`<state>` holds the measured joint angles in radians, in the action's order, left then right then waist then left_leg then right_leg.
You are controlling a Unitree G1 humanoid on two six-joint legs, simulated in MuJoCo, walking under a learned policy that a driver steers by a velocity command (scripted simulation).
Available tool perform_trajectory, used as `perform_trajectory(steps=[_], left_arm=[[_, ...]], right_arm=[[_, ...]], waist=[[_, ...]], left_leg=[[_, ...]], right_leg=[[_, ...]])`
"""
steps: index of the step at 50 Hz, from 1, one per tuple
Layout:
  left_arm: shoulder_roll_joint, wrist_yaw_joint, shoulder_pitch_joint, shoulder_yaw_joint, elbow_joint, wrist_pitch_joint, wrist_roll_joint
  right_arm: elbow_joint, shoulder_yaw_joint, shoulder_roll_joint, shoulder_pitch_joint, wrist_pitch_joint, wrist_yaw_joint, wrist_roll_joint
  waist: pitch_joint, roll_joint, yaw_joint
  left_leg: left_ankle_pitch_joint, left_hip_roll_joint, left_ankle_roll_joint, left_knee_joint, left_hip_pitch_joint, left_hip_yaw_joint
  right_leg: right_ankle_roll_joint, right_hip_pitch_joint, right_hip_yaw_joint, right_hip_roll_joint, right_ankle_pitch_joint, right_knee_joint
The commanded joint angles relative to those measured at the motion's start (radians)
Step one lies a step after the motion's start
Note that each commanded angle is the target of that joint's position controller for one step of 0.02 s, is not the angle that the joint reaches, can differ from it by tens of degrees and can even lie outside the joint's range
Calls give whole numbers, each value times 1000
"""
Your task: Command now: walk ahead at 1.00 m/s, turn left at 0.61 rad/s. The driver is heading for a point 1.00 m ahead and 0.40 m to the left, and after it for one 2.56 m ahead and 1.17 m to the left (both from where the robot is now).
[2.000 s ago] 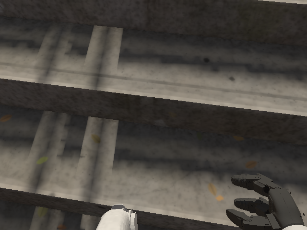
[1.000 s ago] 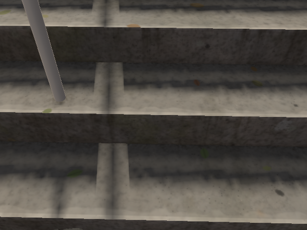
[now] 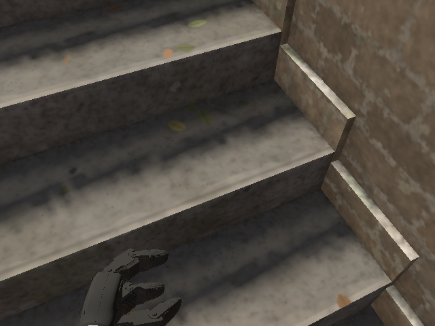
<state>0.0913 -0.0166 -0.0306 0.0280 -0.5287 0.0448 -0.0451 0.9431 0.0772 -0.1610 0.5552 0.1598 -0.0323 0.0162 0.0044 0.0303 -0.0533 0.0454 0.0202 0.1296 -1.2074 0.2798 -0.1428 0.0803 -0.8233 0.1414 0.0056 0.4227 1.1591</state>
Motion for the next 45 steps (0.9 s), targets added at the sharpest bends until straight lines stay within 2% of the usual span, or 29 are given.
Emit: perform_trajectory(steps=[1,4,7,10,12,13,15,16,17,18,19,20,21,22,24,27,28,29,31,33,34,35,36,37,38,40,41,42,45], left_arm=[[178,-14,257,-109,-136,37,10],[12,3,375,-66,-367,80,-7],[20,16,381,-55,-445,118,-24],[90,32,354,-44,-489,111,-6],[188,3,345,-46,-464,97,31],[173,-22,310,-28,-423,100,78],[448,-45,323,-103,-331,122,119],[532,-31,260,-144,-285,110,114],[528,0,209,-165,-219,98,101],[433,27,189,-166,-172,95,82],[207,61,160,-114,-71,91,14],[109,76,306,-81,19,111,-49],[120,72,288,-79,28,121,-53],[101,66,217,-67,64,130,-37],[-14,28,21,8,161,101,-63],[-38,-6,-87,35,214,61,-44],[-47,-14,-197,47,263,53,-48],[-31,-24,-237,53,286,47,-71],[39,-36,-206,53,312,38,-27],[132,-70,110,-4,196,29,32],[124,46,335,13,195,-72,140],[209,84,862,-4,-61,-140,87],[213,70,970,-19,-149,-144,-35],[260,101,792,-26,-129,-98,6],[277,89,539,-48,-120,-41,43],[73,97,253,-9,-222,18,89],[-11,71,213,7,-231,45,74],[-14,26,133,-10,-204,65,43],[197,-40,198,-107,-215,88,-31]], right_arm=[[-317,5,-35,-320,14,1,-62],[-379,-81,137,-367,-55,1,-56],[-422,-87,140,-476,-122,35,-6],[-555,-113,139,-698,-155,76,-12],[-556,-105,32,-680,-170,59,-5],[-501,-99,15,-588,-164,46,1],[-426,-56,-69,-385,-172,47,-22],[-386,-38,-111,-164,-172,51,-24],[-382,-4,-182,-93,-157,54,-30],[-385,38,-246,-143,-137,35,-15],[-354,68,-312,-323,-127,15,12],[-374,68,-347,-422,-156,39,6],[-353,52,-289,-399,-155,53,-13],[-291,23,-200,-361,-147,53,-36],[-176,21,-196,-218,-99,40,-50],[-114,-6,-147,-187,-51,20,-46],[-77,-11,-150,-107,-36,20,-59],[-74,-6,-159,-122,-33,23,-35],[-111,13,-204,-199,-65,58,-20],[-180,66,-317,-267,-50,66,26],[-115,44,-373,-235,-47,-101,-163],[-140,47,-218,-188,-39,-151,-173],[-210,65,-252,-398,-80,-122,-47],[-126,58,-212,-31,-69,-138,-89],[-167,81,-259,-167,-44,-99,-38],[-315,19,-141,-435,-60,-29,-44],[-312,-10,-105,-411,-74,-3,-73],[-335,-45,-33,-404,-90,3,-70],[-445,-94,-4,-471,-120,-32,0]], waist=[[204,-49,163],[29,9,40],[-120,-103,-23],[-214,-29,-96],[-176,27,-105],[-88,-13,-126],[188,-165,-191],[355,-230,-287],[424,-242,-291],[350,-202,-245],[168,240,-66],[339,195,80],[315,25,66],[132,-7,74],[-70,-40,48],[-121,-34,84],[-105,9,42],[-121,-32,56],[-92,-138,92],[295,-21,236],[610,69,429],[784,-405,409],[465,-488,505],[604,-244,200],[243,-90,147],[243,-24,32],[232,-27,-22],[136,-54,-41],[102,-161,0]], left_leg=[[37,-29,12,-803,654,14],[167,-59,58,-1076,879,0],[311,-44,62,-1110,1010,3],[371,-44,87,-926,1087,54],[261,-51,40,-503,722,243],[198,-3,44,-432,392,353],[257,57,48,-296,178,409],[350,79,48,-205,54,356],[390,123,46,-20,-80,294],[353,168,76,379,-100,112],[-184,46,135,564,-188,-282],[2,-74,215,787,-294,-659],[382,-98,239,867,-206,-769],[482,-87,217,941,-74,-805],[227,-52,205,868,-4,-558],[165,-33,117,913,180,-353],[123,-49,125,949,96,-352],[46,-11,105,1026,184,-271],[-568,21,113,1191,406,-154],[-1507,42,52,814,401,-183],[-1719,-54,65,661,447,-364],[-758,23,-35,153,291,-245],[346,283,-92,-303,559,-47],[295,206,-75,-701,604,-209],[375,152,-126,-837,784,-131],[446,27,-84,-700,756,-71],[494,-15,-90,-538,755,-26],[537,-42,-98,-465,717,16],[585,5,-161,-620,547,189]], right_leg=[[200,723,-815,-341,339,-782],[88,596,-464,-321,-13,-776],[28,457,-211,-329,-69,-952],[-39,404,5,-246,-106,-1091],[0,264,158,-208,-324,-1256],[14,215,228,-180,-808,-1227],[51,568,189,-237,-1894,-943],[57,758,145,-283,-2133,-661],[66,772,95,-289,-2126,-371],[34,698,17,-212,-1654,-9],[-46,170,-57,48,-341,495],[-53,-51,-230,65,-278,811],[-52,-83,-259,27,-298,931],[-58,-189,-237,32,-252,1029],[-20,-466,-202,29,-73,1270],[-5,-450,-174,-27,76,1080],[-1,-542,-154,-33,173,1130],[13,-431,-139,-56,206,905],[-33,114,7,-30,108,331],[-44,826,-28,76,-252,97],[-53,1104,-296,82,-531,-221],[227,1385,-550,-263,-1131,-442],[262,1326,-596,-244,-1629,-611],[486,1272,-856,-506,-2024,-474],[420,932,-852,-509,-1597,-503],[225,794,-473,-405,-1239,-617],[158,796,-356,-338,-1160,-663],[102,698,-271,-271,-1026,-762],[70,504,-109,-170,-1104,-878]])
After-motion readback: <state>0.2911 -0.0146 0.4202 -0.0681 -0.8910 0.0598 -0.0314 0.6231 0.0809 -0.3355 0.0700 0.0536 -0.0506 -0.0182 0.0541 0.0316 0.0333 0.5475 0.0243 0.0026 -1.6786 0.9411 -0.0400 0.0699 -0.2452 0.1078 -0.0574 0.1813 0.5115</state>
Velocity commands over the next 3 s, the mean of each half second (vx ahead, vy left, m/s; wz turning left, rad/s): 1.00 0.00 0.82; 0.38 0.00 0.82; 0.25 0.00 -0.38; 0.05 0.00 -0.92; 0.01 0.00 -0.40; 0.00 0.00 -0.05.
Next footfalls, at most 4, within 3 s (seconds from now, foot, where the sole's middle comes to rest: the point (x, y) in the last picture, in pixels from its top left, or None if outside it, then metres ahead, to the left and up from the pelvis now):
0.36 left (149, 309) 0.42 0.16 -0.51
0.68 right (166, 148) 0.76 0.12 -0.32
1.12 left None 0.78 0.57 -0.18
1.56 right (43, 46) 0.99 0.42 -0.18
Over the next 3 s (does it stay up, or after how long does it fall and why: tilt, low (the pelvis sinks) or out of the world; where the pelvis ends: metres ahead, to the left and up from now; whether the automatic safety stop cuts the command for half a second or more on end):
stays up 0.95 0.66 0.61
